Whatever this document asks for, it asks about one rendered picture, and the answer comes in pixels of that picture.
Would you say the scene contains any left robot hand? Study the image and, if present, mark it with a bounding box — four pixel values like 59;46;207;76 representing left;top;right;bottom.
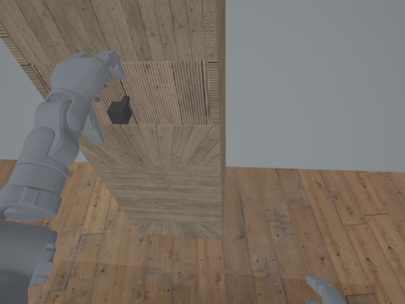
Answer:
50;50;124;146

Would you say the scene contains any handle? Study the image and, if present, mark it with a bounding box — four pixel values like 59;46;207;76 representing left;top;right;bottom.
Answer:
107;96;132;124

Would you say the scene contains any drawer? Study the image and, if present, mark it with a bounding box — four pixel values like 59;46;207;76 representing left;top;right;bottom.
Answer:
31;60;211;125

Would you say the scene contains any left robot upper arm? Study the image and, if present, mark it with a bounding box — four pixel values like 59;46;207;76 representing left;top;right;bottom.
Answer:
0;220;58;304

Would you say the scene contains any right robot hand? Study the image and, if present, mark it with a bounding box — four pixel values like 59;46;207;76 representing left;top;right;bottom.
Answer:
305;275;346;304

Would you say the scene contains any cabinet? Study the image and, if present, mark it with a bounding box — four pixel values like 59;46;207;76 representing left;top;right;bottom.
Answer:
0;0;226;240

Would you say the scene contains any left robot forearm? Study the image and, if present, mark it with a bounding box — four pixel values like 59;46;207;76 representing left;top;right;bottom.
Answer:
0;88;90;222

